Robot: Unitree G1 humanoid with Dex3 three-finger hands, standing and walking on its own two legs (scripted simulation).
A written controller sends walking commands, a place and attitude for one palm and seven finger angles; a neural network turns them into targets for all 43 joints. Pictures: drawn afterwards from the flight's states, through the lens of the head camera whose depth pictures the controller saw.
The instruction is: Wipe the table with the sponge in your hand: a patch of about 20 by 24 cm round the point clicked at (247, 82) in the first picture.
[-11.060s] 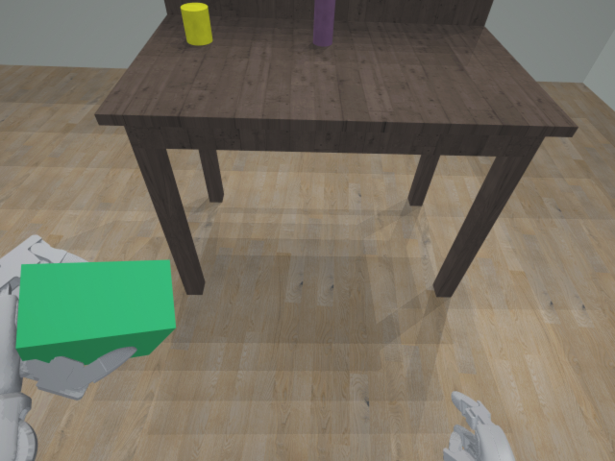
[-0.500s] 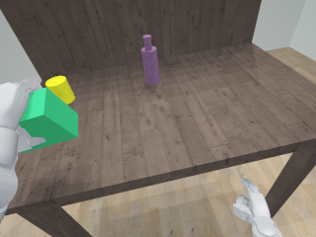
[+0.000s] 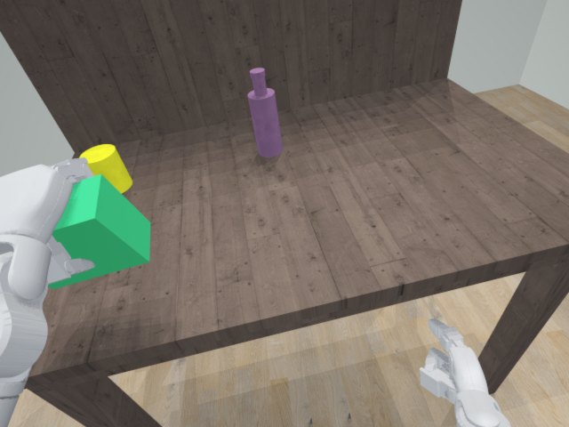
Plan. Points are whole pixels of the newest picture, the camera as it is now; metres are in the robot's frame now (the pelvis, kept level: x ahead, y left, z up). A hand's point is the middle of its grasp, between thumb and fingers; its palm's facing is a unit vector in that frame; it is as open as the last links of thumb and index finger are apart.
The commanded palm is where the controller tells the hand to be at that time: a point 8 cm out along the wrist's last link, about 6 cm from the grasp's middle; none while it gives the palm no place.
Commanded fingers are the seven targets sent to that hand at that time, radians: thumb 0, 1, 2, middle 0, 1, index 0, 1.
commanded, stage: move the sponge above the wiping area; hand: left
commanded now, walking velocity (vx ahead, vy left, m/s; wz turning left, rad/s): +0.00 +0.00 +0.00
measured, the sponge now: (85, 242) +0.25 +0.30 +0.19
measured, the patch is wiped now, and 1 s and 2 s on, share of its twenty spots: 0.00 0.00 0.00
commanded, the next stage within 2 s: none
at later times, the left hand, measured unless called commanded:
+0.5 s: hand (83, 252) +0.25 +0.31 +0.18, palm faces +0.19 -0.12 -0.97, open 10.1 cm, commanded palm +0.20 +0.30 +0.27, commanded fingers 0.00 0.10 1.30 -1.20 -1.60 -1.20 -1.60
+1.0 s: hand (86, 279) +0.22 +0.31 +0.15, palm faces +0.02 -0.04 -1.00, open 10.1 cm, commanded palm +0.20 +0.31 +0.25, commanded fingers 0.00 0.10 1.30 -1.20 -1.60 -1.20 -1.60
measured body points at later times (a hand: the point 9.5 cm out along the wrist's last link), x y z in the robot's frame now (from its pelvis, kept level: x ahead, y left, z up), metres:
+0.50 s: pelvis +0.00 +0.01 +0.00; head -0.01 -0.03 +0.45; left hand +0.23 +0.31 +0.23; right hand +0.26 -0.19 -0.06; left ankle +0.08 +0.16 -0.73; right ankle +0.00 -0.13 -0.73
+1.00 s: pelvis +0.00 +0.00 +0.00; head -0.02 -0.04 +0.45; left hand +0.22 +0.30 +0.20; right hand +0.26 -0.19 -0.07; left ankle +0.08 +0.16 -0.73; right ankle +0.00 -0.13 -0.73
